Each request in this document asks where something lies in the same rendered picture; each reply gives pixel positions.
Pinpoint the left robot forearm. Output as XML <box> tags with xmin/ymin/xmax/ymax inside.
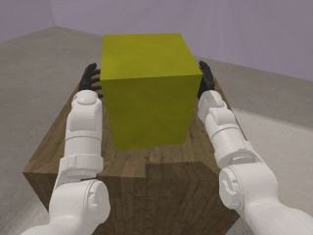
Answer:
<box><xmin>49</xmin><ymin>90</ymin><xmax>104</xmax><ymax>218</ymax></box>

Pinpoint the carton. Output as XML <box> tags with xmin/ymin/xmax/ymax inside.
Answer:
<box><xmin>100</xmin><ymin>33</ymin><xmax>202</xmax><ymax>151</ymax></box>

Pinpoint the robot right upper arm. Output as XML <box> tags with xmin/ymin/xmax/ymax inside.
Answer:
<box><xmin>219</xmin><ymin>163</ymin><xmax>313</xmax><ymax>235</ymax></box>

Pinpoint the robot left upper arm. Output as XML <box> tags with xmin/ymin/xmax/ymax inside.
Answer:
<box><xmin>21</xmin><ymin>179</ymin><xmax>111</xmax><ymax>235</ymax></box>

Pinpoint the right robot forearm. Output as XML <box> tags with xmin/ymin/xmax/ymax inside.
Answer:
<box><xmin>198</xmin><ymin>90</ymin><xmax>280</xmax><ymax>198</ymax></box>

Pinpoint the robot left hand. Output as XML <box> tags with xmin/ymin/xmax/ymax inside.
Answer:
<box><xmin>78</xmin><ymin>63</ymin><xmax>104</xmax><ymax>98</ymax></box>

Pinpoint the pedestal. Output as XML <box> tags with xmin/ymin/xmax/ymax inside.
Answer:
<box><xmin>22</xmin><ymin>69</ymin><xmax>247</xmax><ymax>235</ymax></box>

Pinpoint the robot right hand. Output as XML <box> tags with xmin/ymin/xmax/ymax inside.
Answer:
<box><xmin>197</xmin><ymin>61</ymin><xmax>215</xmax><ymax>100</ymax></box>

